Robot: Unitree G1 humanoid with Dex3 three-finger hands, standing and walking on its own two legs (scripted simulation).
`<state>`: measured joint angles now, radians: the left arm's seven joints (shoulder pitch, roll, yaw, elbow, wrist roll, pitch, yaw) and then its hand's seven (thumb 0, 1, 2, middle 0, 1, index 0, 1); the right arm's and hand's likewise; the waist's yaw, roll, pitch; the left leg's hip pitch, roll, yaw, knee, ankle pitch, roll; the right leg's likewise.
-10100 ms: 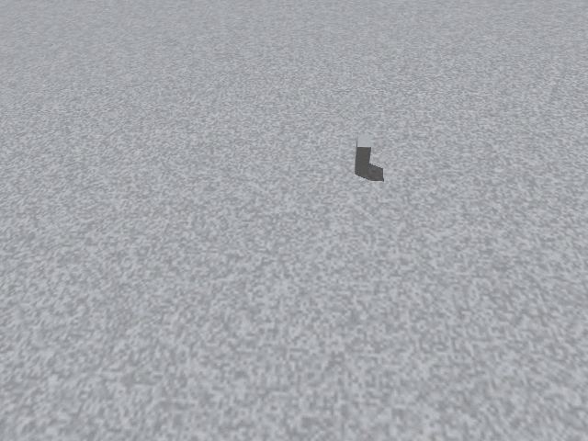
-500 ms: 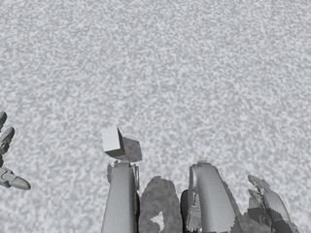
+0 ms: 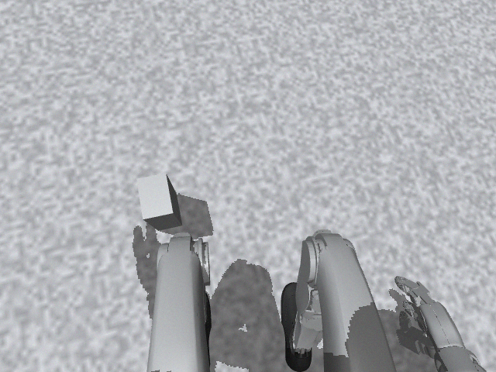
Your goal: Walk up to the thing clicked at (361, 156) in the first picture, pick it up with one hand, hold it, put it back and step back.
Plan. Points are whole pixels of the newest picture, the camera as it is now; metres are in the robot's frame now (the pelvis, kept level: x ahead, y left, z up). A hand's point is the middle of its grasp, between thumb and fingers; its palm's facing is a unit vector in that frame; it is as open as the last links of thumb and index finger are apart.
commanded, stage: go down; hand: left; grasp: from the side
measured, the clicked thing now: (161, 204) +0.42 +0.22 -0.35
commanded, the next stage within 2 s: approach in 0.88 s
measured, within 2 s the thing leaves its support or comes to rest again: neither
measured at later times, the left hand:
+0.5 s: hand out of the picture +0.34 +0.42 -0.04, palm faces +0.17 -0.98 -0.11, open 17.2 cm
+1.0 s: hand out of the picture +0.34 +0.43 -0.06, palm faces +0.18 -0.98 -0.09, open 17.4 cm
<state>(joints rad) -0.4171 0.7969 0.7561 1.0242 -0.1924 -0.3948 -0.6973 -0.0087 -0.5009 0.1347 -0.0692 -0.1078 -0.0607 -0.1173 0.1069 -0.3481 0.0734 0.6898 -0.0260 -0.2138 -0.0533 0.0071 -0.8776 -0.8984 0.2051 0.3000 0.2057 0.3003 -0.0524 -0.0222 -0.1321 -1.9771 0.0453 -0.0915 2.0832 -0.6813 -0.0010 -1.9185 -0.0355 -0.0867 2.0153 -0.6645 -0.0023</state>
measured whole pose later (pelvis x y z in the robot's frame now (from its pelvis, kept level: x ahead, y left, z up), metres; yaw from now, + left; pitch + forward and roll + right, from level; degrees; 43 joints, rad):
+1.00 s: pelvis -0.01 +0.00 -0.06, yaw -1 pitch +30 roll -7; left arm -0.47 0.88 0.83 1.07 -0.25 -0.42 -0.80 -0.01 -0.57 0.14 -0.07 -0.12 -0.06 -0.13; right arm 0.07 -0.37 0.11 0.69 -0.04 -0.22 -0.05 0.01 -0.89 -0.90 0.21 0.30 0.21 0.30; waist -0.06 -0.04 -0.09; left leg -2.14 0.04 -0.11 2.28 -0.68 0.01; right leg -2.06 -0.03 -0.09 2.19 -0.66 0.01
